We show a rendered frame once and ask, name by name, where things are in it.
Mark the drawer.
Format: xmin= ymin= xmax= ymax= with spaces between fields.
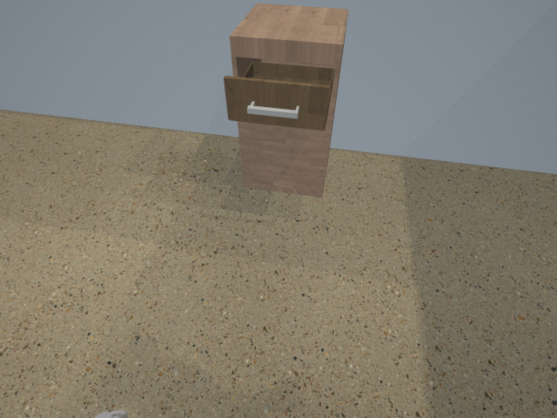
xmin=224 ymin=62 xmax=335 ymax=131

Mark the cabinet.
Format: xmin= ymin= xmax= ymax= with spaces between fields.
xmin=230 ymin=3 xmax=349 ymax=198

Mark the handle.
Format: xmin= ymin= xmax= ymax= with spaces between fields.
xmin=247 ymin=101 xmax=299 ymax=118

